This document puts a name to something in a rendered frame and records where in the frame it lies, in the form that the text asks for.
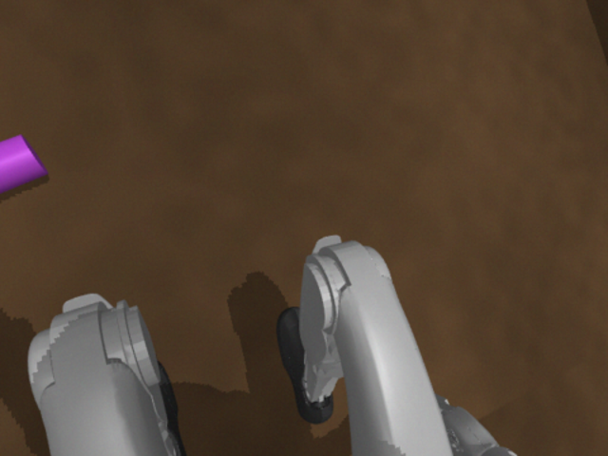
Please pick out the right robot hand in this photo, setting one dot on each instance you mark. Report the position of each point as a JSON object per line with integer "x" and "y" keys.
{"x": 467, "y": 436}

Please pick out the right robot foot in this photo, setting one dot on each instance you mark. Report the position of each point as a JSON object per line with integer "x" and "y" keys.
{"x": 292, "y": 355}

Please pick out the left robot foot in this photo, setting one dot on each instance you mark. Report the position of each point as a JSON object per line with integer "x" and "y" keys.
{"x": 171, "y": 408}

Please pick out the bottle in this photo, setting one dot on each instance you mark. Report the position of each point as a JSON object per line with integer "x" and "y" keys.
{"x": 19, "y": 163}

